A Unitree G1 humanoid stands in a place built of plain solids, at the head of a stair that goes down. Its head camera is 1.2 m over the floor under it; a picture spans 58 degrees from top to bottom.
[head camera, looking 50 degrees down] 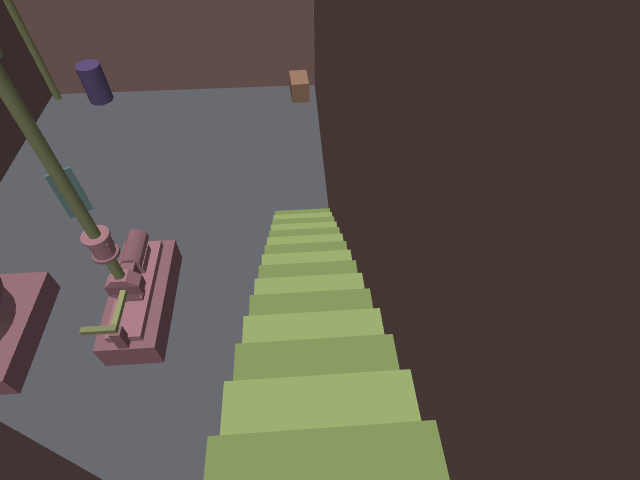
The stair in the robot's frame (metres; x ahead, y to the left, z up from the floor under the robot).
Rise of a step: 0.18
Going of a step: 0.24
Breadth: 0.70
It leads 4 degrees to the left of straight ahead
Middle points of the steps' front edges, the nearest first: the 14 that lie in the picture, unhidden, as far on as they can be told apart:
0.41 -0.01 -0.18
0.65 0.01 -0.37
0.90 0.02 -0.55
1.14 0.04 -0.74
1.39 0.06 -0.92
1.63 0.07 -1.11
1.88 0.09 -1.29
2.12 0.11 -1.48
2.37 0.12 -1.66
2.61 0.14 -1.84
2.85 0.16 -2.03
3.10 0.17 -2.21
3.34 0.19 -2.40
3.59 0.21 -2.58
